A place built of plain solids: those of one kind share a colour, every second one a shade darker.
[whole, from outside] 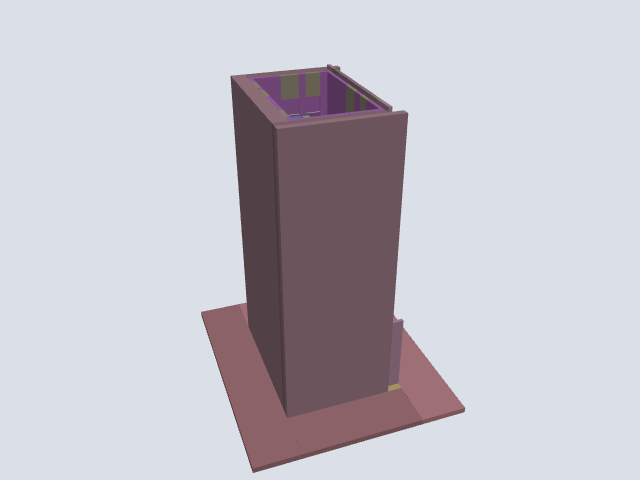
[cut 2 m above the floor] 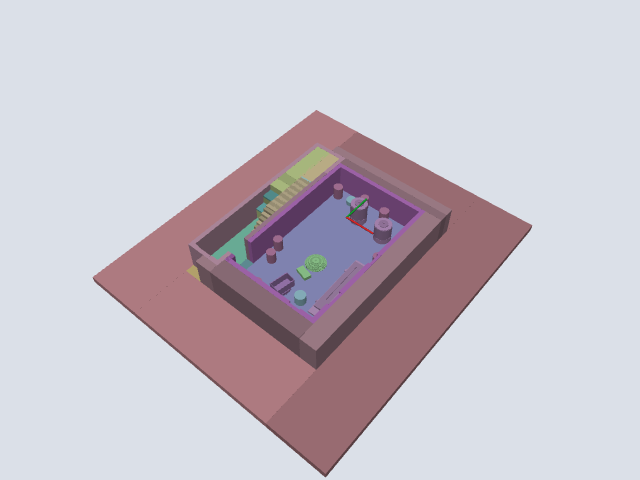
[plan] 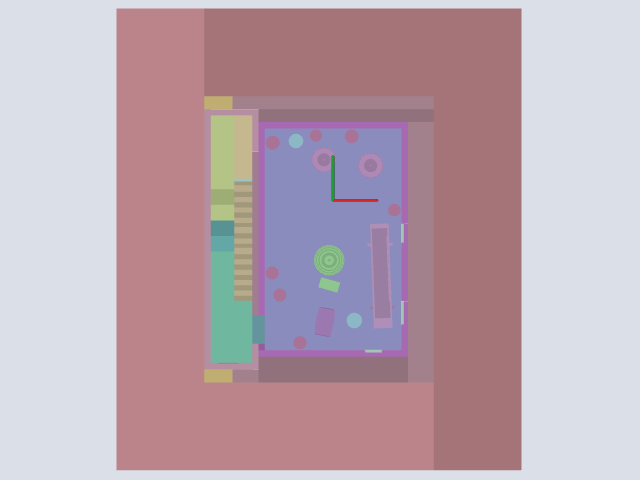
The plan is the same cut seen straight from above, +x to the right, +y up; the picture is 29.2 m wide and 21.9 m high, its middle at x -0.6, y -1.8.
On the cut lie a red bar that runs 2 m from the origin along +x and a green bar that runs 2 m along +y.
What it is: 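A harbour's pilots' and signal tower of tall halls, each with a gallery across one end and a long, narrow stair open to the hall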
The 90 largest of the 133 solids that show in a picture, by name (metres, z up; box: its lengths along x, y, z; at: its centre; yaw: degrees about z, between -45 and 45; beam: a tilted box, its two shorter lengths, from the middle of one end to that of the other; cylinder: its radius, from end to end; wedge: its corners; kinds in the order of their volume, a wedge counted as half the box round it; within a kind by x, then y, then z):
{
 "wall_fill_1": {"box": [1.19, 0.6, 5.05], "at": [-4.0, -8.0, 2.18]},
 "wall_fill_2": {"box": [9.18, 0.6, 5.05], "at": [0.0, 4.46, 2.18]},
 "wall_fill_3": {"box": [9.18, 0.6, 4.7], "at": [0.0, 4.46, 7.05]},
 "wall_fill_4": {"box": [9.18, 0.6, 3.13], "at": [0.0, 4.46, 10.96]},
 "wall_fill_5": {"box": [9.18, 0.6, 5.02], "at": [0.0, 4.46, 15.03]},
 "wall_fill_6": {"box": [9.18, 0.6, 2.95], "at": [0.0, 4.46, 19.02]},
 "wall_fill_7": {"box": [9.18, 0.6, 4.58], "at": [0.0, 4.46, 22.78]},
 "wall_fill_8": {"box": [6.82, 1.17, 5.05], "at": [0.01, -7.72, 2.18]},
 "wall_fill_9": {"box": [6.82, 1.17, 4.58], "at": [0.01, -7.72, 22.78]},
 "wall_fill_10": {"box": [7.99, 0.57, 5.05], "at": [0.59, 3.88, 2.18]},
 "wall_fill_11": {"box": [7.99, 0.57, 4.7], "at": [0.59, 3.88, 7.05]},
 "wall_fill_12": {"box": [7.99, 0.57, 3.13], "at": [0.59, 3.88, 10.96]},
 "wall_fill_13": {"box": [7.99, 0.57, 5.02], "at": [0.59, 3.88, 15.03]},
 "wall_fill_14": {"box": [7.99, 0.57, 2.95], "at": [0.59, 3.88, 19.02]},
 "wall_fill_15": {"box": [7.99, 0.57, 4.58], "at": [0.59, 3.88, 22.78]},
 "wall_fill_16": {"box": [1.17, 11.89, 5.05], "at": [4.0, -2.36, 2.18]},
 "wall_fill_17": {"box": [1.17, 11.89, 4.7], "at": [4.0, -2.36, 7.05]},
 "wall_fill_18": {"box": [1.17, 11.89, 3.13], "at": [4.0, -2.36, 10.96]},
 "wall_fill_19": {"box": [1.17, 11.89, 5.02], "at": [4.0, -2.36, 15.03]},
 "wall_fill_20": {"box": [1.17, 11.89, 2.95], "at": [4.0, -2.36, 19.02]},
 "wall_fill_21": {"box": [1.17, 11.89, 4.58], "at": [4.0, -2.36, 22.78]},
 "ground_garden_1": {"box": [4.0, 21.07, 0.5], "at": [-7.88, -1.77, -0.27]},
 "ground_garden_2": {"box": [10.48, 4.0, 0.5], "at": [-0.65, -10.3, -0.27]},
 "ground_garden_3": {"box": [10.48, 4.0, 0.5], "at": [-0.65, 6.76, -0.27]},
 "ground_garden_4": {"box": [4.0, 21.07, 0.5], "at": [6.59, -1.77, -0.27]},
 "wall_yard_1": {"box": [0.3, 11.87, 3.05], "at": [-5.74, -1.77, 1.37]},
 "wall_yard_2": {"box": [0.62, 0.3, 2.82], "at": [-5.58, -7.55, 1.26]},
 "wall_yard_3": {"box": [2.2, 0.3, 4.0], "at": [-4.79, 4.01, 4.9]},
 "wall_yard_4": {"box": [1.05, 0.26, 2.1], "at": [-4.74, -7.58, 1.05]},
 "wall_yard_5": {"box": [2.48, 0.3, 3.05], "at": [-4.64, 4.01, 1.37]},
 "wall_yard_6": {"box": [0.81, 0.3, 2.82], "at": [-3.81, -7.55, 1.26]},
 "wall_yard_7": {"box": [0.29, 1.17, 25.57], "at": [-3.55, -7.12, 12.63]},
 "wall_yard_8": {"box": [0.29, 6.51, 25.57], "at": [-3.55, -1.97, 12.63]},
 "wall_yard_9": {"box": [0.29, 0.94, 5.2], "at": [-3.55, 1.75, 2.45]},
 "wall_yard_10": {"box": [0.29, 1.94, 25.57], "at": [-3.55, 3.19, 12.63]},
 "wall_1": {"box": [0.29, 0.6, 5.05], "at": [-3.26, -6.83, 2.18]},
 "wall_2": {"box": [0.29, 4.42, 4.58], "at": [-3.26, -4.92, 22.78]},
 "wall_3": {"box": [0.29, 8.82, 5.05], "at": [-3.26, -0.82, 2.18]},
 "wall_4": {"box": [0.29, 1.05, 4.58], "at": [-3.26, -0.55, 22.78]},
 "wall_5": {"box": [0.29, 2.46, 4.58], "at": [-3.26, 2.36, 22.78]},
 "wall_6": {"box": [0.9, 0.3, 4.58], "at": [-2.95, -6.98, 22.78]},
 "wall_7": {"box": [1.27, 0.3, 1.25], "at": [-1.87, -6.98, 21.11]},
 "wall_8": {"box": [4.87, 0.3, 5.05], "at": [-0.97, -6.98, 2.18]},
 "wall_9": {"box": [0.58, 0.3, 4.58], "at": [-0.94, -6.98, 22.78]},
 "wall_10": {"box": [6.82, 0.3, 5.05], "at": [0.01, 3.44, 2.18]},
 "wall_11": {"box": [6.82, 0.3, 4.58], "at": [0.01, 3.44, 22.78]},
 "wall_12": {"box": [1.51, 0.2, 1.39], "at": [0.11, -7.03, 22.43]},
 "wall_13": {"box": [2.55, 0.3, 4.58], "at": [2.14, -6.98, 22.78]},
 "wall_14": {"box": [1.2, 0.3, 5.05], "at": [2.82, -6.98, 2.18]},
 "wall_15": {"box": [0.3, 1.49, 5.05], "at": [3.27, -6.39, 2.18]},
 "wall_16": {"box": [0.3, 2.68, 5.05], "at": [3.27, -3.25, 2.18]},
 "wall_17": {"box": [0.3, 3.25, 4.58], "at": [3.27, -0.42, 22.78]},
 "wall_18": {"box": [0.3, 4.65, 5.05], "at": [3.27, 1.26, 2.18]},
 "floor_1": {"box": [6.24, 10.12, 0.35], "at": [0.0, -1.77, -0.18]},
 "wall_terr_1": {"box": [1.07, 0.71, 2.1], "at": [-5.05, -0.55, 1.0]},
 "wall_terr_2": {"box": [1.07, 0.71, 2.73], "at": [-5.05, 0.16, 1.32]},
 "wall_terr_3": {"box": [1.07, 3.35, 3.37], "at": [-5.05, 2.19, 1.63]},
 "step_1": {"box": [0.83, 0.3, 1.52], "at": [-4.1, -3.01, 0.71]},
 "step_2": {"box": [0.83, 0.3, 1.73], "at": [-4.1, -2.77, 0.82]},
 "step_3": {"box": [0.83, 0.3, 1.94], "at": [-4.1, -2.53, 0.92]},
 "step_4": {"box": [0.83, 0.3, 2.16], "at": [-4.1, -2.3, 1.03]},
 "step_5": {"box": [0.83, 0.3, 2.37], "at": [-4.1, -2.06, 1.13]},
 "step_6": {"box": [0.83, 0.3, 2.58], "at": [-4.1, -1.82, 1.24]},
 "step_7": {"box": [0.83, 0.3, 2.79], "at": [-4.1, -1.59, 1.34]},
 "step_8": {"box": [0.83, 0.3, 3.0], "at": [-4.1, -1.35, 1.45]},
 "step_9": {"box": [0.83, 0.3, 3.21], "at": [-4.1, -1.11, 1.55]},
 "step_10": {"box": [0.83, 0.3, 3.42], "at": [-4.1, -0.88, 1.66]},
 "step_11": {"box": [0.83, 0.3, 3.63], "at": [-4.1, -0.64, 1.76]},
 "step_12": {"box": [0.83, 0.3, 3.84], "at": [-4.1, -0.4, 1.87]},
 "step_13": {"box": [0.83, 0.3, 4.05], "at": [-4.1, -0.17, 1.97]},
 "step_14": {"box": [0.83, 0.3, 4.26], "at": [-4.1, 0.07, 2.08]},
 "step_15": {"box": [0.83, 0.3, 4.47], "at": [-4.1, 0.31, 2.19]},
 "step_16": {"box": [0.83, 0.3, 4.68], "at": [-4.1, 0.55, 2.29]},
 "step_17": {"box": [0.83, 0.3, 4.89], "at": [-4.1, 0.78, 2.4]},
 "wall_over_yard_1": {"box": [0.29, 1.3, 22.92], "at": [-3.55, -5.88, 13.96]},
 "wall_over_yard_2": {"box": [0.29, 0.94, 17.87], "at": [-3.55, 1.75, 16.49]},
 "wall_pier_out_1": {"box": [0.83, 2.87, 4.85], "at": [-4.1, 2.43, 2.38]},
 "floor_yard_1": {"box": [1.9, 11.27, 0.35], "at": [-4.64, -1.77, -0.18]},
 "wall_head_1": {"box": [0.29, 1.64, 2.03], "at": [-3.26, -1.89, 24.05]},
 "wall_head_2": {"box": [0.29, 1.16, 2.11], "at": [-3.26, 0.55, 24.01]},
 "wall_head_3": {"box": [1.27, 0.3, 1.95], "at": [-1.87, -6.98, 24.1]},
 "wall_head_4": {"box": [1.51, 0.3, 1.94], "at": [0.11, -6.98, 24.1]},
 "store_buoy_1": {"cylinder": 0.57, "from": [-0.42, 1.86, -0.02], "to": [-0.42, 1.86, 0.45]},
 "store_buoy_2": {"cylinder": 0.56, "from": [-0.42, 1.86, 0.45], "to": [-0.42, 1.86, 1.47]},
 "store_buoy_3": {"cylinder": 0.58, "from": [1.71, 1.6, -0.02], "to": [1.71, 1.6, 0.39]},
 "store_buoy_4": {"cylinder": 0.57, "from": [1.71, 1.6, 0.39], "to": [1.71, 1.6, 1.26]},
 "floor_quay_1": {"box": [2.2, 0.6, 0.5], "at": [-4.79, -8.0, -0.27]},
 "floor_quay_2": {"box": [2.2, 0.6, 0.5], "at": [-4.79, 4.46, -0.27]},
 "spar_pile_1": {"box": [0.85, 4.77, 0.12], "at": [2.19, -3.44, 0.19], "yaw": 2.2},
 "spar_pile_2": {"box": [0.71, 4.11, 0.13], "at": [2.19, -3.32, 0.31], "yaw": 2.2}
}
